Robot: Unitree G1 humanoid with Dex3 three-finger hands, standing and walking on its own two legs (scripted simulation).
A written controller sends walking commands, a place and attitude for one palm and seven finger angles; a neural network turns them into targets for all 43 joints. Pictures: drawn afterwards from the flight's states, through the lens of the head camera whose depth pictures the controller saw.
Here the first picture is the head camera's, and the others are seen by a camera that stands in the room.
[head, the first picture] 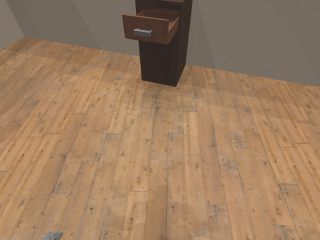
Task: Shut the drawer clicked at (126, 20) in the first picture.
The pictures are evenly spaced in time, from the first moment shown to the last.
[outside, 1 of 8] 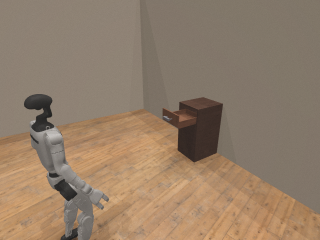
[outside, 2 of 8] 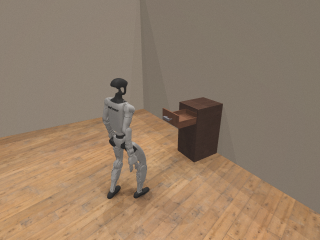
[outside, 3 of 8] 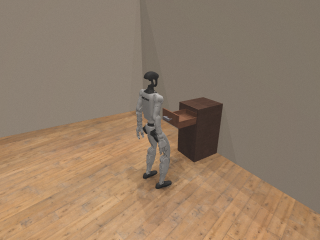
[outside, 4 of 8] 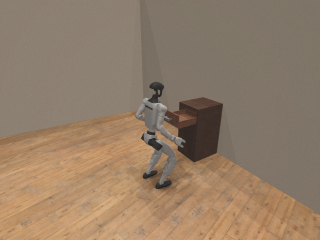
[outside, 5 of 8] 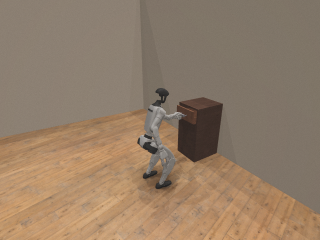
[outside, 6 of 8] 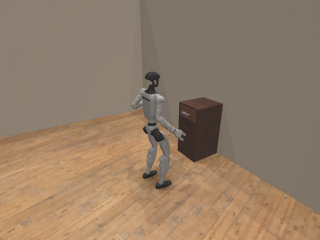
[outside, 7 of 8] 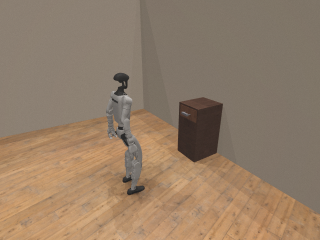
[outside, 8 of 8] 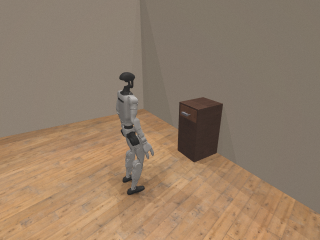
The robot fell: no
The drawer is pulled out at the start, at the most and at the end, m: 0.30 0.30 0.00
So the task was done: yes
